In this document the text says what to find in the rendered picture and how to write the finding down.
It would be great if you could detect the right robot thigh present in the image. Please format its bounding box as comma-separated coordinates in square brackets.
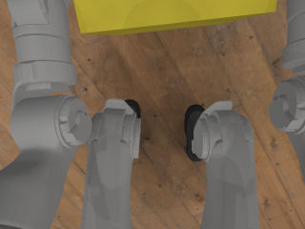
[195, 110, 259, 229]

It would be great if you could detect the left robot forearm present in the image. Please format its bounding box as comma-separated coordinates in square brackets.
[7, 0, 77, 132]

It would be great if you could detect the robot right shin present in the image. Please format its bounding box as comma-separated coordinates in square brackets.
[191, 100, 254, 159]

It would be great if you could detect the carton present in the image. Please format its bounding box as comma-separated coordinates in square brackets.
[73, 0, 277, 36]

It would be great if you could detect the left robot upper arm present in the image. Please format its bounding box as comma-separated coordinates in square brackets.
[0, 94, 92, 229]

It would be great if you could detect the right robot forearm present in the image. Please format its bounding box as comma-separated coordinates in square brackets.
[282, 0, 305, 74]

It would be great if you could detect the right robot upper arm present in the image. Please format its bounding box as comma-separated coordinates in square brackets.
[268, 75, 305, 185]

